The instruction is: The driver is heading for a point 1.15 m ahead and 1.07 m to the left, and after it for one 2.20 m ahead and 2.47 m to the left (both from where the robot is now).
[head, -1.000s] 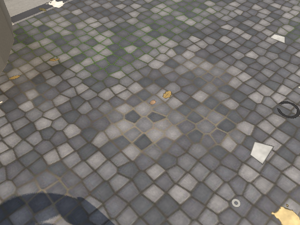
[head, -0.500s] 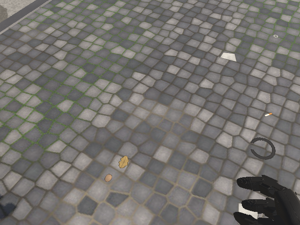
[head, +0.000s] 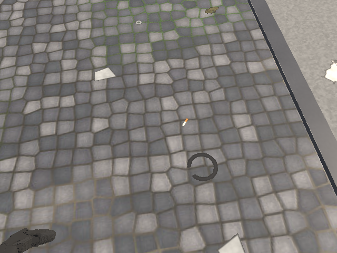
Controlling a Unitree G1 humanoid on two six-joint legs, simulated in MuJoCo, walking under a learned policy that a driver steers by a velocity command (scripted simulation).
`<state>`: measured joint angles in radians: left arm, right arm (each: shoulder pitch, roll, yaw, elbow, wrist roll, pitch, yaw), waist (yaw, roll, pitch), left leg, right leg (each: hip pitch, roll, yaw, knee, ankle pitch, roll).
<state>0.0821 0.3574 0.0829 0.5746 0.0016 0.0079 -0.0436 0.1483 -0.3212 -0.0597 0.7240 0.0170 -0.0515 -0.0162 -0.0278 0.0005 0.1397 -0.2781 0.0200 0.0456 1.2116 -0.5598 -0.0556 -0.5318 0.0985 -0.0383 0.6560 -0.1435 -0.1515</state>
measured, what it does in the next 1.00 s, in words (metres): walks ahead, turning left: left foot, then right foot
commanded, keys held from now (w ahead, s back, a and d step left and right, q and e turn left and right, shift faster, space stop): q+shift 1.00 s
